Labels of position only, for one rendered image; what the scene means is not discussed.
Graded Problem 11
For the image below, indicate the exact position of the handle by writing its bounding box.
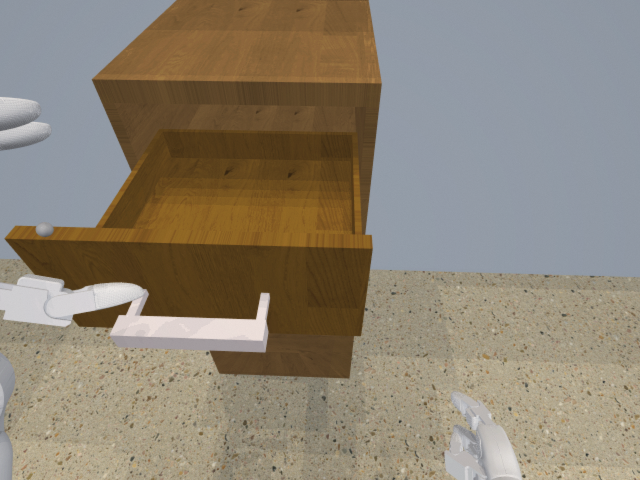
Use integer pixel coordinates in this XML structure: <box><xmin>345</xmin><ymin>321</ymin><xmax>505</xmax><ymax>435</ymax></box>
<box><xmin>109</xmin><ymin>289</ymin><xmax>270</xmax><ymax>352</ymax></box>

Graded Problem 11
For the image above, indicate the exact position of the drawer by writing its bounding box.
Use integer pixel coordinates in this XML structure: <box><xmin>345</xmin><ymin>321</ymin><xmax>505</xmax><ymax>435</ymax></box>
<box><xmin>4</xmin><ymin>129</ymin><xmax>373</xmax><ymax>336</ymax></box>

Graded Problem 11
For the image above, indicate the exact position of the robot right hand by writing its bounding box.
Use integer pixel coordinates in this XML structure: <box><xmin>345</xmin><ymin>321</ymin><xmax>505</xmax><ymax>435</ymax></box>
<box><xmin>444</xmin><ymin>391</ymin><xmax>522</xmax><ymax>480</ymax></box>

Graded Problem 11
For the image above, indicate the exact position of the cabinet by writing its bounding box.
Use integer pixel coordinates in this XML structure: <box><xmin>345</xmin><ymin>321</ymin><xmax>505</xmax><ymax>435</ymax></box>
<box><xmin>92</xmin><ymin>0</ymin><xmax>382</xmax><ymax>378</ymax></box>

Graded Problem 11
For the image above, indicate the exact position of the robot left hand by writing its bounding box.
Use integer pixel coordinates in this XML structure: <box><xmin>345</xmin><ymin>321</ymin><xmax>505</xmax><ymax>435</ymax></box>
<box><xmin>0</xmin><ymin>97</ymin><xmax>145</xmax><ymax>327</ymax></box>

